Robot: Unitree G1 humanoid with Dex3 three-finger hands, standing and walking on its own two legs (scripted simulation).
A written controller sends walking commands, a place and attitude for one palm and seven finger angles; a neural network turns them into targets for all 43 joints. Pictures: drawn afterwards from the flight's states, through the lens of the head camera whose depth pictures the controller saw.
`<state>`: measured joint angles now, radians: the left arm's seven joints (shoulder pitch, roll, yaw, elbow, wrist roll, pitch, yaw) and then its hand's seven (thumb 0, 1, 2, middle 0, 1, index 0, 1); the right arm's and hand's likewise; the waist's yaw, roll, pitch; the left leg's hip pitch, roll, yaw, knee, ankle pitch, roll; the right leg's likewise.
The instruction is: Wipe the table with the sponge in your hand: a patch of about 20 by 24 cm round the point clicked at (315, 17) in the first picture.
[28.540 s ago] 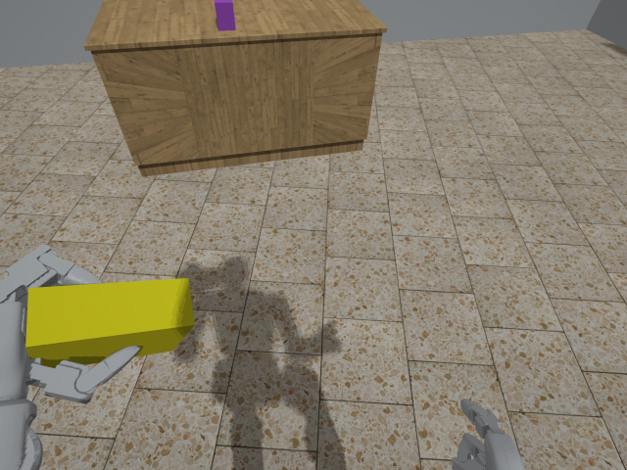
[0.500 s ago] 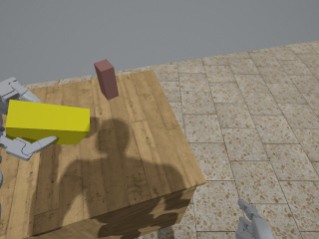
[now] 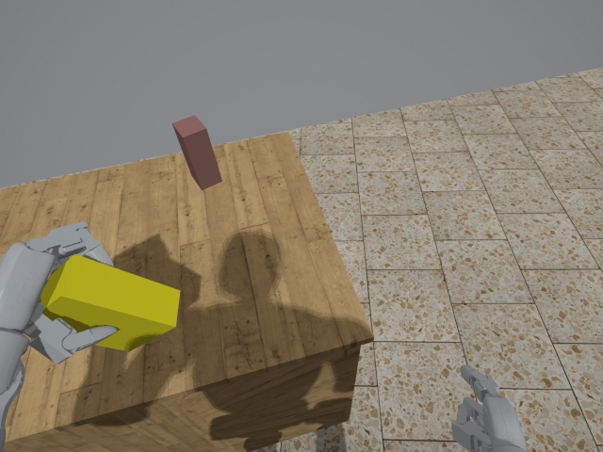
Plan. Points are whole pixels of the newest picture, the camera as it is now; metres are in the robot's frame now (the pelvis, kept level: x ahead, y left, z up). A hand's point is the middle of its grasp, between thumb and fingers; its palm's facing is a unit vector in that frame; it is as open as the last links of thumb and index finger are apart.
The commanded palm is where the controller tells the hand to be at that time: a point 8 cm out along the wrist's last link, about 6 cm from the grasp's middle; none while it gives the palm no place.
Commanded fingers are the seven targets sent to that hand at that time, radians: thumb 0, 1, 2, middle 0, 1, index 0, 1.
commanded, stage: turn the palm down, sponge in hand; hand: left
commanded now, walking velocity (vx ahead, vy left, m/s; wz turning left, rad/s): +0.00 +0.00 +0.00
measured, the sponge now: (123, 313) +0.24 +0.25 +0.09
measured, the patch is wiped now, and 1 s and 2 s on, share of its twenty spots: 0.00 0.00 0.00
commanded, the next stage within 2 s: move the sponge above the wiping area in 1.56 s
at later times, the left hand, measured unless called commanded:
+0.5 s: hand (86, 299) +0.24 +0.27 +0.13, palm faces +0.15 -0.33 -0.93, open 9.4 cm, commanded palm +0.21 +0.29 +0.18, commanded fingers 0.00 0.10 1.30 -1.20 -1.60 -1.20 -1.60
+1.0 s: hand (57, 293) +0.25 +0.33 +0.11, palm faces +0.05 -0.13 -0.99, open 9.4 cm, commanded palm +0.22 +0.31 +0.17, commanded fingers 0.00 0.10 1.30 -1.20 -1.60 -1.20 -1.60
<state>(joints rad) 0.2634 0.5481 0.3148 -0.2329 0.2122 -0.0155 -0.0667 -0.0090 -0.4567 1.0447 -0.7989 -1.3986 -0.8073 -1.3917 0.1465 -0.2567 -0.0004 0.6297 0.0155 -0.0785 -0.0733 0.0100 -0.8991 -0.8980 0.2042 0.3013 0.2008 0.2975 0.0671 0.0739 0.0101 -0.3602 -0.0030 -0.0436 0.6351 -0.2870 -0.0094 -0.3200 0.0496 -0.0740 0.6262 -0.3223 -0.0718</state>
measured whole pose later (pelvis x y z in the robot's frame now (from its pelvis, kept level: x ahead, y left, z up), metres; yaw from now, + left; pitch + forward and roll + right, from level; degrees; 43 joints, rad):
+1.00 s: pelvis +0.02 +0.04 +0.01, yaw -1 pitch +0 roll +0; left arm 0.24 0.55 0.05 -0.25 0.79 0.28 0.03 -0.01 -0.46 1.05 -0.80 -1.40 -0.81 -1.39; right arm 0.05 -0.25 0.02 0.63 0.05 0.05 -0.06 0.01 -0.90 -0.90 0.20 0.30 0.20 0.30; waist 0.11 0.10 -0.01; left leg -0.24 -0.03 0.00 0.49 -0.25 0.04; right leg -0.21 0.02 -0.03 0.47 -0.27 -0.02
